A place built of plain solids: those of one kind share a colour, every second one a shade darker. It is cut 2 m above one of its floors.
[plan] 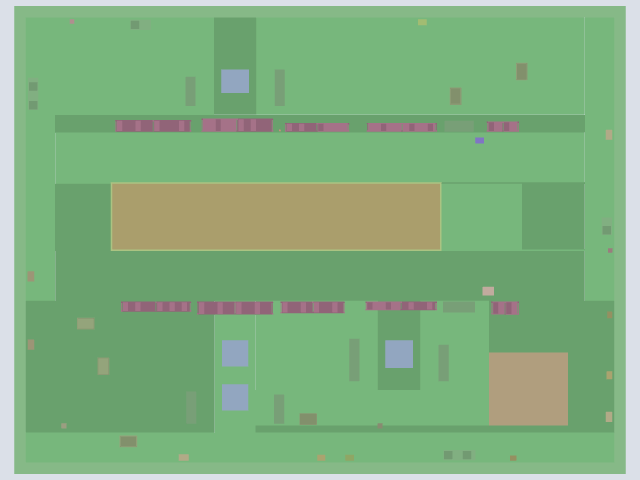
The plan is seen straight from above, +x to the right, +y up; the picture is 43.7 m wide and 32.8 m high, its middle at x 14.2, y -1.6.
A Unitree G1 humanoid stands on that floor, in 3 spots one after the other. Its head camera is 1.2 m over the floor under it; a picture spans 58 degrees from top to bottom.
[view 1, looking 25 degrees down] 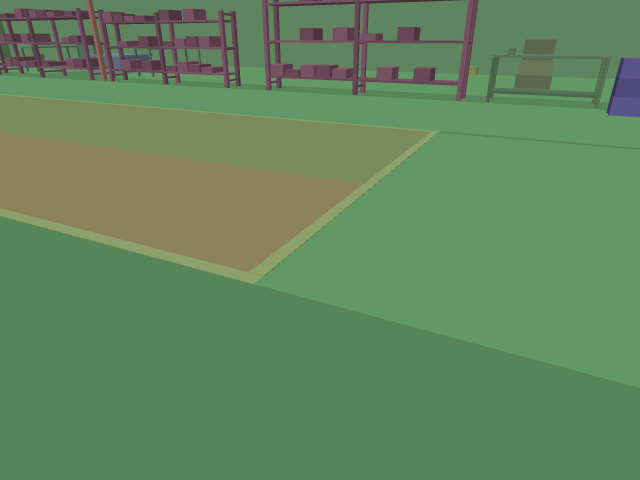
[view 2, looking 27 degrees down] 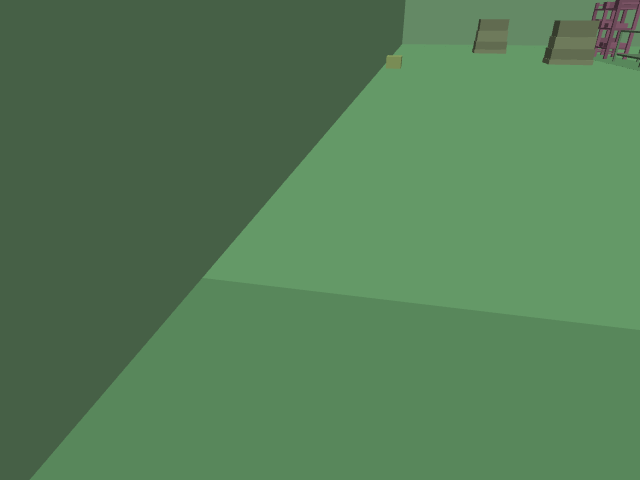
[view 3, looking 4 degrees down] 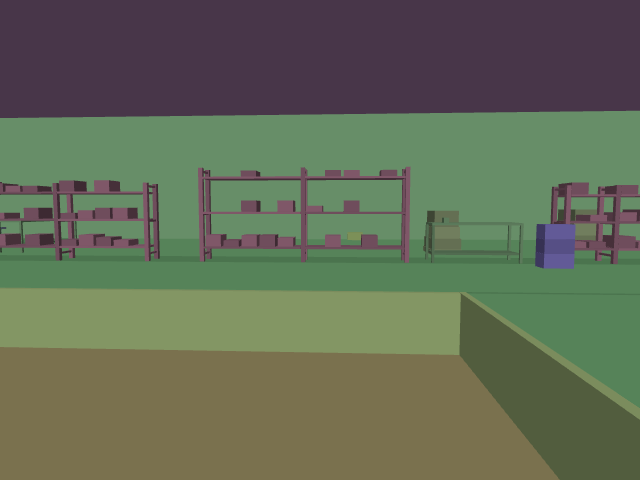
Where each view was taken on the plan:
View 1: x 23.70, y -4.00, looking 116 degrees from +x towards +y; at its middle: floor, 2.84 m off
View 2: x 8.10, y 12.60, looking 12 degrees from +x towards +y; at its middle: floor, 2.64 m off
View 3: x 20.70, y -4.00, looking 93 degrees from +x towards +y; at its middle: floor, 17.19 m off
